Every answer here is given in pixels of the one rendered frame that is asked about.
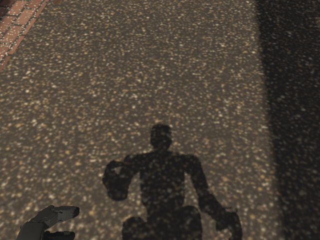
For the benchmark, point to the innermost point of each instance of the left robot hand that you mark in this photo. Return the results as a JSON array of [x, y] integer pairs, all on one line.
[[45, 219]]

